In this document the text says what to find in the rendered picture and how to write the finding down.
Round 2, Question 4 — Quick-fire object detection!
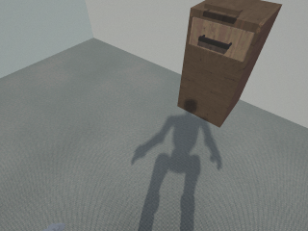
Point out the cabinet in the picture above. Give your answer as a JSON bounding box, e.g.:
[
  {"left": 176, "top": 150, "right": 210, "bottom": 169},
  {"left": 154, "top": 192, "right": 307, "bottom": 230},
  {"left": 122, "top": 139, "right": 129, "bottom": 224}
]
[{"left": 177, "top": 0, "right": 282, "bottom": 128}]

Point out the drawer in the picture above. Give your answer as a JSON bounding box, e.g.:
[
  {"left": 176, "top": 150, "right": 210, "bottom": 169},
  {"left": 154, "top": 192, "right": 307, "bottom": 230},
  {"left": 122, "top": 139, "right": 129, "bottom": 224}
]
[{"left": 189, "top": 16, "right": 255, "bottom": 62}]

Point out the handle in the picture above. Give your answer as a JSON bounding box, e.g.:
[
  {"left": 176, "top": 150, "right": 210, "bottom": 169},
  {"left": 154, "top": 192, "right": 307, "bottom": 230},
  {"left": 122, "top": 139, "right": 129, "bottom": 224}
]
[
  {"left": 198, "top": 35, "right": 232, "bottom": 50},
  {"left": 204, "top": 3, "right": 241, "bottom": 16}
]

